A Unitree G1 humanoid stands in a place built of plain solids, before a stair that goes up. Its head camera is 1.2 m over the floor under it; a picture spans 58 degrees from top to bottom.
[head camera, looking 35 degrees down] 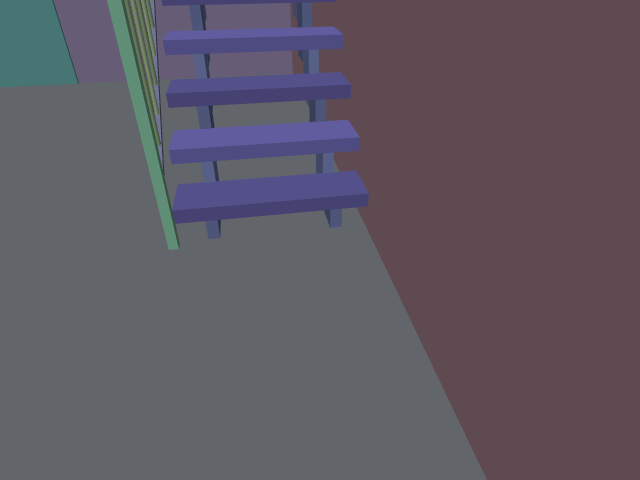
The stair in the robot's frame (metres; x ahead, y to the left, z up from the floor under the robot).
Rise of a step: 0.20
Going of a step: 0.22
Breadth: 0.91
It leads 10 degrees to the left of straight ahead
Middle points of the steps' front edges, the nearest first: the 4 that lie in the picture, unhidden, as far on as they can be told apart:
1.74 0.22 0.20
1.96 0.25 0.39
2.17 0.29 0.59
2.39 0.33 0.78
